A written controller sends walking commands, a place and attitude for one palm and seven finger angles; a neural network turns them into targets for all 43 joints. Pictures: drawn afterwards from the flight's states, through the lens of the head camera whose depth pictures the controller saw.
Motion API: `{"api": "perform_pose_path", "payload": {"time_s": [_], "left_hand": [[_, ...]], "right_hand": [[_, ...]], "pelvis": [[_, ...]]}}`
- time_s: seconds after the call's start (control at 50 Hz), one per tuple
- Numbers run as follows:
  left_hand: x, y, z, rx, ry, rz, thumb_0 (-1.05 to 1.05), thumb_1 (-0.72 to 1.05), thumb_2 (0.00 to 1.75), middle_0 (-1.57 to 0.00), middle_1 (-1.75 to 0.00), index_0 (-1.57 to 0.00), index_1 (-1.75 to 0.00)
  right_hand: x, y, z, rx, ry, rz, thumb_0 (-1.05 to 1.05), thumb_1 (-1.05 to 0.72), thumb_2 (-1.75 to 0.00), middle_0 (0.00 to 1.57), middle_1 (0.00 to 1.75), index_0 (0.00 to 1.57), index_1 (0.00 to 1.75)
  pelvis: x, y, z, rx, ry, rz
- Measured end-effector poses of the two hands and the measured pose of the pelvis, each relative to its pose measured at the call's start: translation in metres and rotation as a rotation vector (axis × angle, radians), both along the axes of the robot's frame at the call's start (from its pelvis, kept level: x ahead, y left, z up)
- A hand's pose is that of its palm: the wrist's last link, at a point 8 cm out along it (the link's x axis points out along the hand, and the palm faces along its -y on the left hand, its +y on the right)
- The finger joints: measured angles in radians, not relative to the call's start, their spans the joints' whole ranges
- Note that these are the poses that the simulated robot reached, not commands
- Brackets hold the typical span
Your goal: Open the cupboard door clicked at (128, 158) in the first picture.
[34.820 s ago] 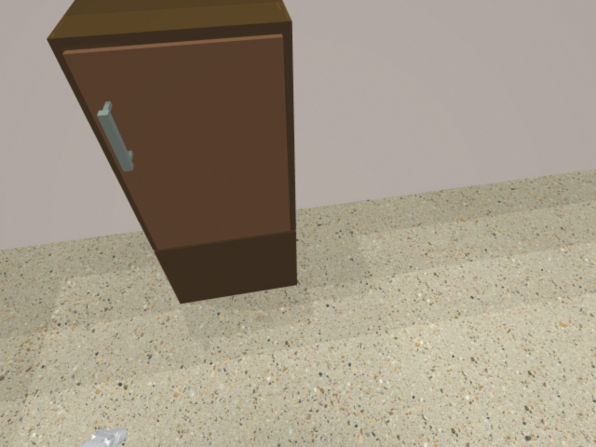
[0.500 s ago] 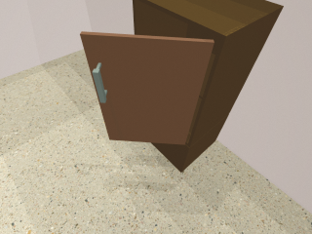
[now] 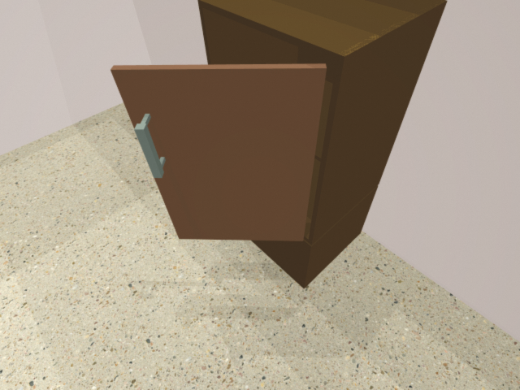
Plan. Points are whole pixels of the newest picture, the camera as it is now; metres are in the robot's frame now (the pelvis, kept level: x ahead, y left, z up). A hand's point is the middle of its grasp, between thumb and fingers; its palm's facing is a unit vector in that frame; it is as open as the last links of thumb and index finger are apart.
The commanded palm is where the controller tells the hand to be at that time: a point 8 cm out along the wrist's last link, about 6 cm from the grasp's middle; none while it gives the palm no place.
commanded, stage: shuffle to correct the standing spot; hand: left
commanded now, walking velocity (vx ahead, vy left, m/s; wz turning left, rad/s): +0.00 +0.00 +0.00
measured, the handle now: (152, 146) +0.60 +0.28 +0.02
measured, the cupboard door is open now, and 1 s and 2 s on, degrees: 45 45 45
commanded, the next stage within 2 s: come to a stop and stand still in 0.44 s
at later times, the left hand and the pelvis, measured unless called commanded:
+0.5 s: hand out of the picture +0.03 +0.21 -0.18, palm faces +0.04 -0.98 -0.20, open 7.4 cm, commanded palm none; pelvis +0.04 +0.03 -0.01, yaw +0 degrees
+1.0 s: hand out of the picture +0.10 +0.24 -0.19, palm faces +0.05 -0.98 -0.20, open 7.3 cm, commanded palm none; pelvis +0.07 +0.05 -0.01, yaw +0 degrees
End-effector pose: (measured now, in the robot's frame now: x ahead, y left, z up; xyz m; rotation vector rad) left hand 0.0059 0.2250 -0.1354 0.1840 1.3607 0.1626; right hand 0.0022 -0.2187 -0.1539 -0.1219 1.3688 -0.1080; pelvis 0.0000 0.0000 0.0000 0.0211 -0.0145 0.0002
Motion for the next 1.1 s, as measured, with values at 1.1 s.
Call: {"api": "perform_pose_path", "payload": {"time_s": [1.1], "left_hand": [[0.076, 0.067, -0.021, -0.029, -0.035, 0.044, 0.0, 0.92, 0.9, -0.2, -0.29, -0.2, -0.3]], "right_hand": [[0.11, 0.052, 0.015, -0.079, -0.108, 0.03, 0.0, -0.91, -0.9, 0.2, 0.3, 0.2, 0.3]], "pelvis": [[0.058, 0.059, -0.007, 0.002, -0.007, 0.001]]}}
